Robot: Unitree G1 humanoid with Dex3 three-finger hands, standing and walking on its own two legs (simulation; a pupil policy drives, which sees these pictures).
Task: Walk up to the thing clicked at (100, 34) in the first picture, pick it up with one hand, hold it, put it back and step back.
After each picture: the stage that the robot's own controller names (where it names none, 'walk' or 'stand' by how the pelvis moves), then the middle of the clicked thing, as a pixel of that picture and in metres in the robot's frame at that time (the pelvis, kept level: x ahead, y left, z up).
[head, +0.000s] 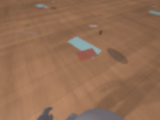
stand; (100, 32) +2.28 -0.22 -0.72
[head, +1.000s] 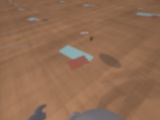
walk; (91, 38) +2.15 +0.17 -0.69
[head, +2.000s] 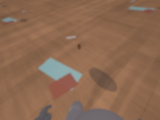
walk; (79, 46) +1.51 +0.39 -0.72
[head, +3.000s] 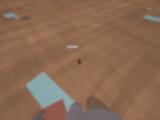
walk; (79, 62) +1.02 +0.29 -0.71
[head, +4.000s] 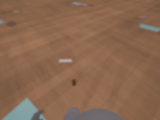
walk; (73, 82) +0.62 +0.24 -0.69
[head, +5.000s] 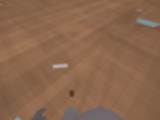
stand; (71, 93) +0.38 +0.19 -0.70
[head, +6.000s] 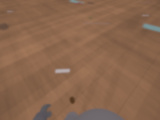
stand; (72, 100) +0.33 +0.21 -0.71
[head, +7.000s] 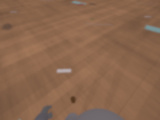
stand; (73, 99) +0.35 +0.20 -0.72
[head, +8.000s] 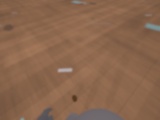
stand; (74, 98) +0.37 +0.20 -0.72
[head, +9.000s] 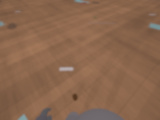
stand; (75, 97) +0.38 +0.20 -0.72
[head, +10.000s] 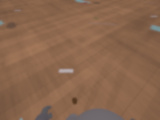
stand; (74, 100) +0.33 +0.18 -0.72
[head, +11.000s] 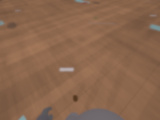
stand; (75, 98) +0.36 +0.19 -0.72
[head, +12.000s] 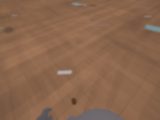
stand; (73, 101) +0.34 +0.20 -0.73
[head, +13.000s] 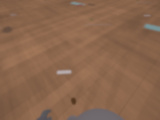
stand; (73, 101) +0.34 +0.21 -0.73
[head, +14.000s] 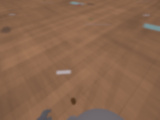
stand; (73, 101) +0.33 +0.21 -0.73
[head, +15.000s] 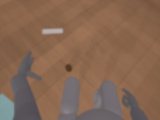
go down; (68, 68) +0.41 +0.20 -0.43
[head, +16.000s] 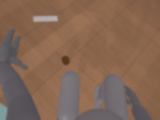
go down; (65, 60) +0.44 +0.21 -0.32
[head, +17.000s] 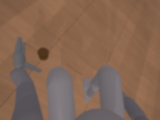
close in; (43, 54) +0.43 +0.25 -0.23
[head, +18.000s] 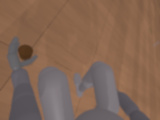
close; (25, 53) +0.42 +0.27 -0.23
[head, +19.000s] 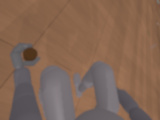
lift; (30, 55) +0.40 +0.24 -0.23
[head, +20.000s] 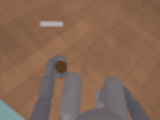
lift; (61, 68) +0.33 +0.22 -0.06
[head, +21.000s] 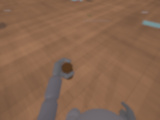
hold; (67, 71) +0.33 +0.17 +0.06
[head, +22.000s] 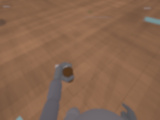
hold; (68, 75) +0.32 +0.17 +0.01
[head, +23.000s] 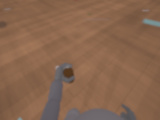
crouch; (69, 75) +0.32 +0.17 +0.01
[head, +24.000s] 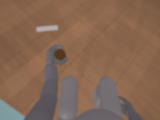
crouch; (61, 56) +0.43 +0.20 -0.09
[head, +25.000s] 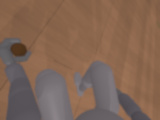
lower; (20, 52) +0.43 +0.28 -0.23
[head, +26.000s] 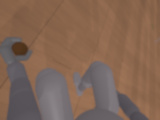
lower; (20, 51) +0.43 +0.28 -0.23
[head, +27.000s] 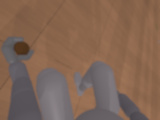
lower; (22, 50) +0.43 +0.27 -0.23
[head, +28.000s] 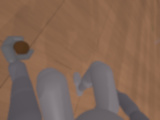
lower; (22, 49) +0.43 +0.27 -0.23
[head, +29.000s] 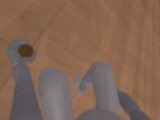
loosen; (26, 52) +0.42 +0.26 -0.23
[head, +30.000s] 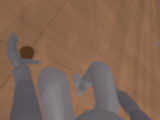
withdraw; (27, 54) +0.42 +0.25 -0.23
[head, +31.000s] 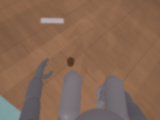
walk; (70, 62) +0.44 +0.19 -0.32
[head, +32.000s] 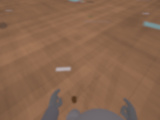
stand; (74, 99) +0.35 +0.17 -0.66
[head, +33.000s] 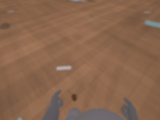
stand; (74, 97) +0.37 +0.19 -0.67
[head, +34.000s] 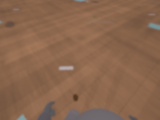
stand; (75, 97) +0.36 +0.17 -0.70
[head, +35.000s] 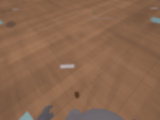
walk; (76, 95) +0.37 +0.18 -0.72
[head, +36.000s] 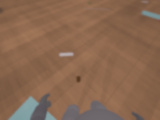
walk; (78, 79) +0.55 +0.12 -0.71
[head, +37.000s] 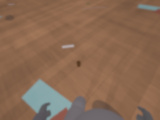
walk; (78, 63) +0.86 +0.26 -0.69
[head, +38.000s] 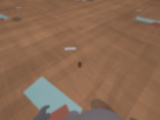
stand; (79, 64) +0.97 +0.20 -0.71
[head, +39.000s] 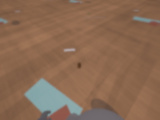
stand; (79, 65) +0.99 +0.22 -0.73
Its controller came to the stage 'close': yes
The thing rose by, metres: 0.72
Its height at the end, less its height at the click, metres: +0.00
